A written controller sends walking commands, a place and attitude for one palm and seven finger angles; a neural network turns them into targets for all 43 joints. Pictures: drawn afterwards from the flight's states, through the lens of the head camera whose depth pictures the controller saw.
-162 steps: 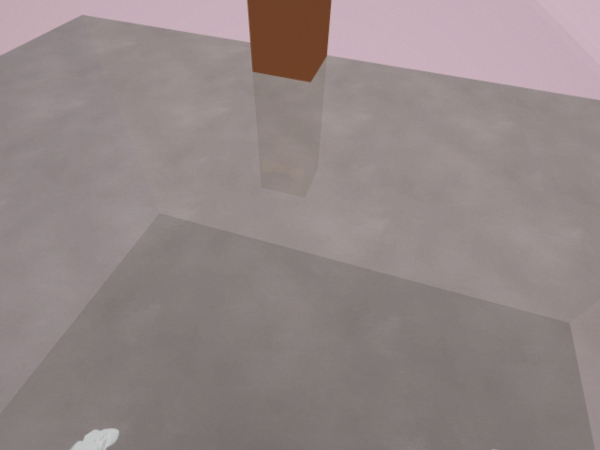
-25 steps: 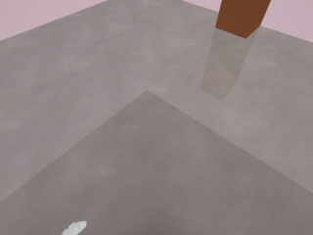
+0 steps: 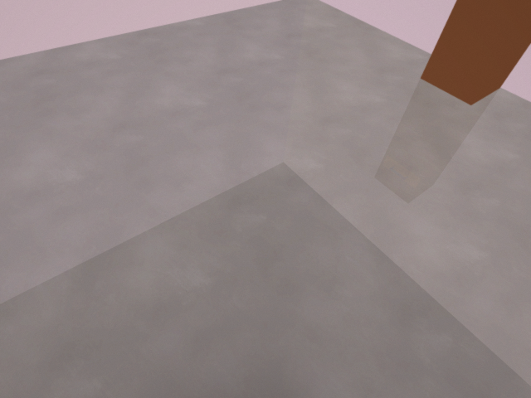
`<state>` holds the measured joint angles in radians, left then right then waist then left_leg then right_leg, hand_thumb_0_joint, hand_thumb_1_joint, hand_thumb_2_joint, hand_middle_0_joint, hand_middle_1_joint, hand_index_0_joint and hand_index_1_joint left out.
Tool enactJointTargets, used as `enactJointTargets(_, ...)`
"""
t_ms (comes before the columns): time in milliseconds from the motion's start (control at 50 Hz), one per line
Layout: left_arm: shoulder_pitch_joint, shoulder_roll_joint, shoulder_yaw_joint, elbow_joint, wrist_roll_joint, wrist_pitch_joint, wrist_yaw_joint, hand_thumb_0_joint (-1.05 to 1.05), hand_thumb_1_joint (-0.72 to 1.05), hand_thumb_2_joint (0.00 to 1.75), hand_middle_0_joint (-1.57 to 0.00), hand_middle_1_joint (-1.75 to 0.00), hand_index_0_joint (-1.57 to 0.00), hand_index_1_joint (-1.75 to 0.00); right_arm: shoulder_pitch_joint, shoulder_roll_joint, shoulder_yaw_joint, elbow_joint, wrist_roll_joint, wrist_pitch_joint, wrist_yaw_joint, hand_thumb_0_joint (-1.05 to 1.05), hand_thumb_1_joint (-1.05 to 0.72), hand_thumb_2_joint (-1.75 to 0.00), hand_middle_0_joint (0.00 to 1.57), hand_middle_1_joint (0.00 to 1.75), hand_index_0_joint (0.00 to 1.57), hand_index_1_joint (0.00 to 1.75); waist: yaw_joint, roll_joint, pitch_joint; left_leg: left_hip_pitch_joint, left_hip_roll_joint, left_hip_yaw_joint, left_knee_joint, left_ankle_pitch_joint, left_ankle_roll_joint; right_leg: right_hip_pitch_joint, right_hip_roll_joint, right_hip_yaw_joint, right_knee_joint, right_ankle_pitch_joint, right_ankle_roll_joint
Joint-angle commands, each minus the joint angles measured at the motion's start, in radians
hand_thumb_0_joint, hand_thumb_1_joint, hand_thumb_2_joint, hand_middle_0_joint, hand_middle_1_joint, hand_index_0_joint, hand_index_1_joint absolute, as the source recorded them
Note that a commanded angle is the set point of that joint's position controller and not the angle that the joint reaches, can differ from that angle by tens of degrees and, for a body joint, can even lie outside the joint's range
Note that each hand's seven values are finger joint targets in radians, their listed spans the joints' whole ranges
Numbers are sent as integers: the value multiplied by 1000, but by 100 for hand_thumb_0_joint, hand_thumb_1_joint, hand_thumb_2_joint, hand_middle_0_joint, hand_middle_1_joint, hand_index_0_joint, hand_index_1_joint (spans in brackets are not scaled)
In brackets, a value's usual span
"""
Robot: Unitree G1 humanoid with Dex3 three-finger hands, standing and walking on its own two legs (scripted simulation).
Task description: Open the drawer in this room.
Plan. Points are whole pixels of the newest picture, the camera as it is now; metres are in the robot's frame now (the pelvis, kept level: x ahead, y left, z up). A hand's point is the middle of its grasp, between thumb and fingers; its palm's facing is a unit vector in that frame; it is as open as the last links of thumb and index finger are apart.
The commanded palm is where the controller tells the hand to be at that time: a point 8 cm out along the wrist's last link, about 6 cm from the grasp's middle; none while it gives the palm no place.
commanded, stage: stand and wait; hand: left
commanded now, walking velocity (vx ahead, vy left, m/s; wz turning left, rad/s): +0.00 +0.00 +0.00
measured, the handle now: out of the picture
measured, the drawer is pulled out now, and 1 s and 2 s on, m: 0.00 0.00 0.00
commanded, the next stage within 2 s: turn or walk to find it in 0.38 s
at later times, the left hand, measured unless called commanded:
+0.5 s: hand out of the picture -0.02 +0.16 -0.17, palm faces +0.01 -0.99 -0.17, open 7.4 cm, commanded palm none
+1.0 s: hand out of the picture -0.01 +0.20 -0.19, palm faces +0.13 -0.97 -0.20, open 7.4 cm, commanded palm none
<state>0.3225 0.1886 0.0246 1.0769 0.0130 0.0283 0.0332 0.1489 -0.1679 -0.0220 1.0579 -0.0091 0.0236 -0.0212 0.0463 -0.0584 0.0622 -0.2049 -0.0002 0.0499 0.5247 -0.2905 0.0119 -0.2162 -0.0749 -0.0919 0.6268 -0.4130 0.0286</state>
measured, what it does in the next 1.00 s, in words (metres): stands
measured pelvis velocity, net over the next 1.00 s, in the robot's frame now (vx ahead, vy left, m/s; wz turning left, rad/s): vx -0.03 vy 0.01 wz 0.09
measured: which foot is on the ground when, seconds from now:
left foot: down 0.00-1.00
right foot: down 0.00-1.00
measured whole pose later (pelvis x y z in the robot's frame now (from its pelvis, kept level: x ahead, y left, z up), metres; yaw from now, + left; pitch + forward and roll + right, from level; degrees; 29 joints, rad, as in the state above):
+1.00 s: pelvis -0.03 +0.01 -0.01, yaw +5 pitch +2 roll -1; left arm 0.24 0.18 0.06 1.01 0.02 0.04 0.03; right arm 0.27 -0.15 -0.04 1.02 -0.02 0.04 -0.01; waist -0.01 -0.02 0.04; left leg -0.39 -0.04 -0.03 0.63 -0.28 0.03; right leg -0.31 -0.11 -0.15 0.61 -0.32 0.04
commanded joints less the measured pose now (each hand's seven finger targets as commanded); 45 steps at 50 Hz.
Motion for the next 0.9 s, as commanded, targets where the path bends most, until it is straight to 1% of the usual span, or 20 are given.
enactJointTargets(0, -8, 52, 5, -37, 2, -4, -3, 0, 90, 90, -20, -30, -20, -30, 27, -160, -27, -29, -6, -26, -20, 0, -90, -90, 20, 30, 20, 30, -39, 237, -31, 54, 268, -225, -221, 480, 152, -107, -22, 58, 131, -89, 6)
enactJointTargets(60, 28, 33, -1, -5, 4, -8, -9, 0, 90, 90, -20, -30, -20, -30, 16, -156, -28, -26, -5, -27, -18, 0, -90, -90, 20, 30, 20, 30, -29, 180, -42, 18, 224, -182, -215, 367, 124, -26, -10, 40, -7, 16, 9)
enactJointTargets(80, 51, 30, -2, 7, 5, -11, -8, 0, 90, 90, -20, -30, -20, -30, 8, -152, -28, -24, -2, -28, -17, 0, -90, -90, 20, 30, 20, 30, -18, 168, -42, 0, 207, -164, -204, 304, 106, 9, -8, 34, -77, 83, 12)
enactJointTargets(100, 74, 35, -4, 17, 7, -16, -7, 0, 90, 90, -20, -30, -20, -30, 9, -141, -29, -23, 0, -28, -16, 0, -90, -90, 20, 30, 20, 30, -11, 142, -53, -5, 179, -149, -175, 249, 81, 46, -11, 39, -181, 166, 12)
enactJointTargets(120, 69, 58, -4, 20, 9, -24, -4, 0, 90, 90, -20, -30, -20, -30, 20, -120, -26, -20, 5, -29, -12, 0, -90, -90, 20, 30, 20, 30, -19, 91, -42, -32, 142, -126, -143, 195, 47, 72, -40, 85, -258, 240, 3)
enactJointTargets(140, 48, 79, -4, 16, 10, -30, -2, 0, 90, 90, -20, -30, -20, -30, 35, -101, -23, -18, 9, -27, -7, 0, -90, -90, 20, 30, 20, 30, -34, 48, -25, -35, 109, -109, -141, 134, 22, 56, -76, 125, -286, 255, -13)
enactJointTargets(160, 24, 93, -5, 14, 8, -33, -5, 0, 90, 90, -20, -30, -20, -30, 38, -95, -22, -17, 6, -22, -3, 0, -90, -90, 20, 30, 20, 30, -45, -5, -2, -16, 87, -84, -145, 48, 5, -10, -93, 149, -305, 176, -24)
enactJointTargets(180, 2, 93, -5, 10, 8, -35, -5, 0, 90, 90, -20, -30, -20, -30, 48, -86, -23, -12, 2, -15, -2, 0, -90, -90, 20, 30, 20, 30, -52, -88, 25, 11, 73, -68, -128, 35, -3, -72, -97, 168, -336, 104, -36)
enactJointTargets(220, -13, 87, -7, 6, 7, -34, -5, 0, 90, 90, -20, -30, -20, -30, 83, -80, -17, 6, -2, -15, -1, 0, -90, -90, 20, 30, 20, 30, -60, -82, 51, 40, 75, -62, -135, 64, -1, -120, -91, 169, -364, 33, -43)
enactJointTargets(260, -10, 83, -6, 5, 5, -33, -4, 0, 90, 90, -20, -30, -20, -30, 105, -80, -10, 22, -4, -21, -1, 0, -90, -90, 20, 30, 20, 30, -56, -6, 44, 27, 85, -71, -163, 71, 1, -94, -67, 147, -346, 53, -35)
enactJointTargets(340, 11, 76, -6, 15, 0, -35, -2, 0, 90, 90, -20, -30, -20, -30, 118, -86, -3, 36, -2, -34, -3, 0, -90, -90, 20, 30, 20, 30, -38, 65, 1, 6, 101, -85, -189, 107, 4, -8, -55, 122, -317, 155, -31)
enactJointTargets(420, 0, 74, 1, 15, -1, -30, -4, 0, 90, 90, -20, -30, -20, -30, 146, -86, -6, 52, -2, -36, -12, 0, -90, -90, 20, 30, 20, 30, -40, 63, 1, 11, 114, -65, -175, 124, 2, -9, -46, 137, -299, 212, -40)
enactJointTargets(460, -9, 81, 13, 5, 0, -20, -6, 0, 90, 90, -20, -30, -20, -30, 145, -93, -14, 48, -2, -27, -15, 0, -90, -90, 20, 30, 20, 30, -39, 72, 20, -6, 123, -49, -149, 80, 1, -42, -44, 156, -285, 183, -48)
enactJointTargets(500, -8, 65, 5, 12, 0, -24, -4, 0, 90, 90, -20, -30, -20, -30, 176, -73, -6, 60, -4, -30, -13, 0, -90, -90, 20, 30, 20, 30, -42, 59, 19, -40, 113, -67, -182, 37, 2, -18, -37, 150, -299, 135, -44)
enactJointTargets(580, 10, 57, 1, 21, -4, -31, 1, 0, 90, 90, -20, -30, -20, -30, 196, -71, -3, 67, -3, -40, -8, 0, -90, -90, 20, 30, 20, 30, -34, 63, -3, -54, 112, -93, -195, 84, 8, 27, -43, 112, -275, 170, -35)
enactJointTargets(640, 1, 66, 11, 6, -3, -25, 4, 0, 90, 90, -20, -30, -20, -30, 201, -77, -10, 56, -4, -29, -5, 0, -90, -90, 20, 30, 20, 30, -32, 69, 15, -104, 110, -109, -169, 82, 11, 18, -49, 90, -245, 139, -34)
enactJointTargets(740, -16, 79, 32, -35, 3, -15, 8, 0, 90, 90, -20, -30, -20, -30, 194, -82, -27, 16, -8, -10, 3, 0, -90, -90, 20, 30, 20, 30, -37, 49, 20, -175, 93, -132, -114, 28, 17, -25, -76, 79, -225, 40, -37)
enactJointTargets(780, -20, 90, 39, -57, 5, -14, 8, 0, 90, 90, -20, -30, -20, -30, 193, -77, -32, -6, -12, -4, 6, 0, -90, -90, 20, 30, 20, 30, -40, 25, 1, -191, 78, -129, -75, 15, 17, -37, -99, 89, -229, 7, -46)
enactJointTargets(820, -31, 104, 48, -79, 6, -13, 8, 0, 90, 90, -20, -30, -20, -30, 192, -79, -37, -29, -13, -3, 10, 0, -90, -90, 20, 30, 20, 30, -44, 6, -24, -198, 67, -121, -32, 40, 14, -38, -127, 94, -224, 7, -58)
enactJointTargets(880, -56, 117, 58, -112, 10, -9, 7, 0, 90, 90, -20, -30, -20, -30, 182, -88, -43, -65, -15, 0, 13, 0, -90, -90, 20, 30, 20, 30, -52, -8, -33, -210, 63, -131, 12, 47, 16, -60, -150, 78, -203, -5, -65)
